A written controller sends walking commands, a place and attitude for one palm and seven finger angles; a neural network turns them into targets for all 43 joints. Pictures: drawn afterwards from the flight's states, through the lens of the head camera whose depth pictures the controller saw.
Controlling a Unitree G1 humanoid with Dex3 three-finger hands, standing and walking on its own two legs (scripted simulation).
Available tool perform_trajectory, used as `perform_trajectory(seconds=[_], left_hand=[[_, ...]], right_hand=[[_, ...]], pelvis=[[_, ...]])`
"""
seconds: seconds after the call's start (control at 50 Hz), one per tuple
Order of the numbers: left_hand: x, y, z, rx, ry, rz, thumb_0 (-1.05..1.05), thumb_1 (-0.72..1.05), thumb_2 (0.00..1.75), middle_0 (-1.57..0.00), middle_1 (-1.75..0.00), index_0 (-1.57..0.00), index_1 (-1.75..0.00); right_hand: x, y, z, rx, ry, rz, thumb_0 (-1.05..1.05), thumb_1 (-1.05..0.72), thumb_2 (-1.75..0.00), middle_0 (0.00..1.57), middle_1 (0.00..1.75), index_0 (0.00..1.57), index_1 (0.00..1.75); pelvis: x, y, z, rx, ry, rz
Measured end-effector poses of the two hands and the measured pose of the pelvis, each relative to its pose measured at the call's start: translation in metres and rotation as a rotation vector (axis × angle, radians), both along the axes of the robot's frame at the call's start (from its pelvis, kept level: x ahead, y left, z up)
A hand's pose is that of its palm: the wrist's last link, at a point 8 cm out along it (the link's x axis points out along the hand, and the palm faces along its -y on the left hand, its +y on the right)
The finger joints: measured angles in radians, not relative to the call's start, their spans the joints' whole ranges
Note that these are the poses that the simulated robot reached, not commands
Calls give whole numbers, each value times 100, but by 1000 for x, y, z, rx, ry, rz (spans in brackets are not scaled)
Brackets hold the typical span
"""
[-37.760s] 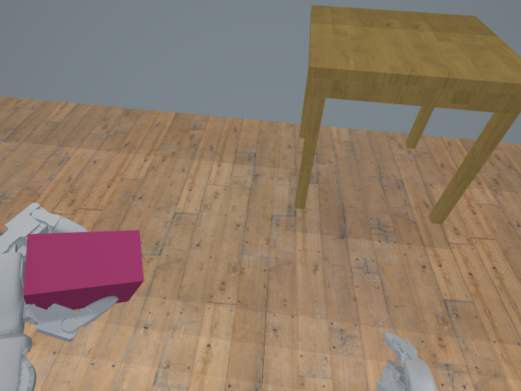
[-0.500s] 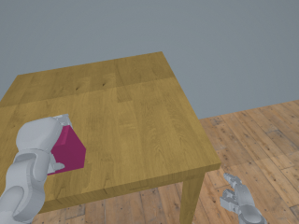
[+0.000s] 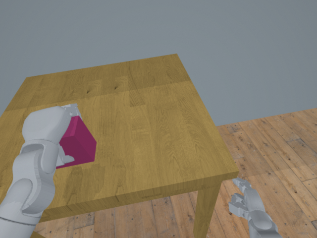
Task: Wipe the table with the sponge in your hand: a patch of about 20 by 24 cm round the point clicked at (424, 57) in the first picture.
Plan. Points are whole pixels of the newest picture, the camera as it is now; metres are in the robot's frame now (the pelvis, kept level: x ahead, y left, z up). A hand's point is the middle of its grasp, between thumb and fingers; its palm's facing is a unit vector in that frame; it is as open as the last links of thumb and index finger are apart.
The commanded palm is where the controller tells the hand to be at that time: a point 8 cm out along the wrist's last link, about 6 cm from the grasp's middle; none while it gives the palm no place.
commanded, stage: lift the sponge slowly off the table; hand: left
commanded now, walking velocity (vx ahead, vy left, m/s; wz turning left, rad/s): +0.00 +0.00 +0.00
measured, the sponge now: (69, 147) +0.26 +0.28 +0.12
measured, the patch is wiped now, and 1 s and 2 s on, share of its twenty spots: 0.90 0.90 0.90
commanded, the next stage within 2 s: bring the sponge back beside the body in 0.16 s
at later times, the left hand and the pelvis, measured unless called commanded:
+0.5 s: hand (59, 141) +0.25 +0.28 +0.16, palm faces +0.09 -0.06 -0.99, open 10.3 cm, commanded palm +0.21 +0.27 +0.24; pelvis +0.01 -0.01 +0.00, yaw +0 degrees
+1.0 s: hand (55, 151) +0.22 +0.27 +0.16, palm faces +0.11 -0.07 -0.99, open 10.3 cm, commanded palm +0.18 +0.27 +0.23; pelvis +0.00 -0.01 +0.00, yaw +0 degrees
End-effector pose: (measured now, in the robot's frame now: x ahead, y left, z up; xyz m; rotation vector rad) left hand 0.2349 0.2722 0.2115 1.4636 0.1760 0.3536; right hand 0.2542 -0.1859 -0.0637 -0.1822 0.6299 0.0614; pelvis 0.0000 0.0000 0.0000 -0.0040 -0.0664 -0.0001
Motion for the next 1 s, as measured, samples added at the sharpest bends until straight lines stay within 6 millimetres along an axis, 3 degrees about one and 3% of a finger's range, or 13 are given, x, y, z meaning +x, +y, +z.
perform_trajectory(seconds=[0.24,0.48,0.8,1.0], left_hand=[[10,-7,12,-14,-19,-3,0,-53,106,-70,-133,-73,-131],[-8,2,-1,0,38,27,0,-53,106,-70,-133,-73,-131],[-24,-6,4,4,-7,4,0,-53,106,-70,-133,-73,-131],[-36,-2,-3,-8,18,20,0,-53,106,-70,-133,-73,-131]], right_hand=[[0,-2,0,25,3,0,1,-90,-90,20,30,20,30],[-2,-20,-7,-18,25,-21,1,-91,-90,20,30,20,30],[4,-4,-2,22,-9,10,1,-91,-90,20,30,20,30],[4,-8,1,0,-23,9,1,-90,-90,20,30,20,30]], pelvis=[[2,-2,0,3,18,-10],[5,-6,-2,1,14,-4],[5,-7,-2,3,8,-7],[3,-7,-3,0,3,-5]])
